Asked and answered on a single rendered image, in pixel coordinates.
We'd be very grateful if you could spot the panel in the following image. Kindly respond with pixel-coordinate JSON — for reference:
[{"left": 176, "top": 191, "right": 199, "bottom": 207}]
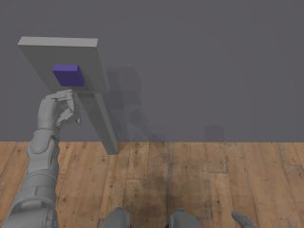
[{"left": 17, "top": 36, "right": 118, "bottom": 155}]

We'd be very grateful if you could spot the robot left thigh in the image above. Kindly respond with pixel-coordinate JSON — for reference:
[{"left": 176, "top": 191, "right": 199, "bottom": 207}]
[{"left": 100, "top": 210, "right": 130, "bottom": 228}]

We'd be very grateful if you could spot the left robot forearm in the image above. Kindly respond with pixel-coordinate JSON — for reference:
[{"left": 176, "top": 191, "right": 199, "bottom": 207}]
[{"left": 1, "top": 128, "right": 60, "bottom": 228}]

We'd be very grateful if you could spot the robot left upper arm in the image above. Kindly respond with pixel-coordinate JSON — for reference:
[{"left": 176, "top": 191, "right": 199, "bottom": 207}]
[{"left": 3, "top": 207, "right": 59, "bottom": 228}]

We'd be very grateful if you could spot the robot right hand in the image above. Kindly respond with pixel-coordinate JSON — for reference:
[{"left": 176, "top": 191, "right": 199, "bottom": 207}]
[{"left": 231, "top": 211, "right": 257, "bottom": 228}]

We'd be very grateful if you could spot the robot right shin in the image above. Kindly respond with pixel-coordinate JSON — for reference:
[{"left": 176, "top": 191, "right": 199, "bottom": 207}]
[{"left": 175, "top": 208, "right": 185, "bottom": 213}]

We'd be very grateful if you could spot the button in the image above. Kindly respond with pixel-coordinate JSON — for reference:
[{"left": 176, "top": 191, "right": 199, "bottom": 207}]
[{"left": 52, "top": 65, "right": 85, "bottom": 86}]

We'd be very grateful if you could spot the robot left hand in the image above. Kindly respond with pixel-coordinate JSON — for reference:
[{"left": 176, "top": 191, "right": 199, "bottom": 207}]
[{"left": 37, "top": 89, "right": 82, "bottom": 135}]

